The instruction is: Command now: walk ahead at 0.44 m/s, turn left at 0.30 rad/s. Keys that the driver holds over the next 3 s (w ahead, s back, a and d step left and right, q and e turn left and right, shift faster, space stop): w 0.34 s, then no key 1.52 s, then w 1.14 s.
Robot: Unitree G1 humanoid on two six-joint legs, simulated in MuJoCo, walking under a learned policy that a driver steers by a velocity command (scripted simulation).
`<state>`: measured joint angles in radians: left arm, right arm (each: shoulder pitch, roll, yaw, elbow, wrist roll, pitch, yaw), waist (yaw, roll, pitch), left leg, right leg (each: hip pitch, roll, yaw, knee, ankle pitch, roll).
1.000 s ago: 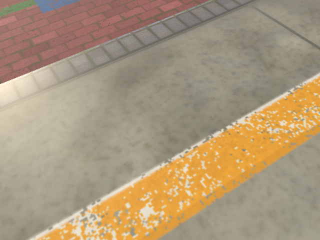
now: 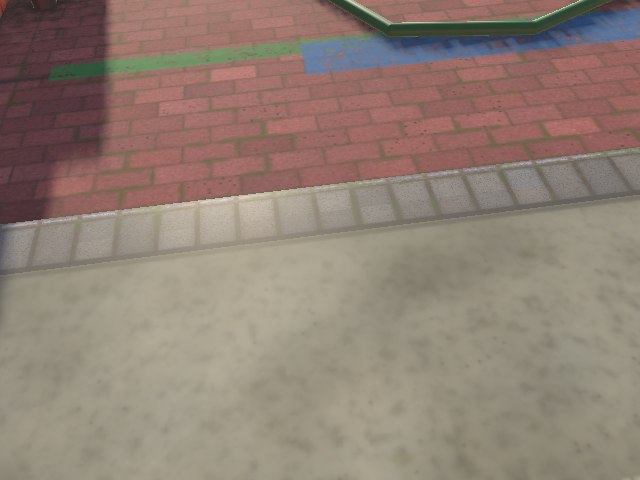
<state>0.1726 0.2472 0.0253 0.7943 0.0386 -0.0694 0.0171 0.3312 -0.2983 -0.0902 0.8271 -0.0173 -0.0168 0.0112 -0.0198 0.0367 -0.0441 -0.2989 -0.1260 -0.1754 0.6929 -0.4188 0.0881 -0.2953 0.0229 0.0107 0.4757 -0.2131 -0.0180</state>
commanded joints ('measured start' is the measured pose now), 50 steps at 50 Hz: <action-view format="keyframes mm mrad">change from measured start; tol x32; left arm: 1 134 171 52 -7 -3 -12 0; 22 444 -14 1 114 -81 -12 -4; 50 105 17 -9 236 -37 54 22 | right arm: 1 -48 -79 1 -93 -15 -39 9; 15 -382 9 62 -184 -13 -20 45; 22 112 -197 4 -35 -54 -58 -12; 50 21 40 82 191 6 -4 -43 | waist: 1 31 -119 114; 18 34 -158 98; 22 -58 218 -309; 50 8 -73 93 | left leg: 1 -480 66 -2 318 -6 16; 19 -13 62 281 -195 296 21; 22 677 609 -321 -224 964 247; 24 447 513 -164 -266 1127 244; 34 72 306 169 -402 1015 111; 44 53 158 147 -378 142 -8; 50 138 207 109 -395 283 -17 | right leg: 1 284 -381 601 -353 -542 -169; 19 337 -213 41 -44 902 -99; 21 63 -129 -15 371 495 -51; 22 -201 45 -67 757 -368 -11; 50 122 -127 89 -141 147 -32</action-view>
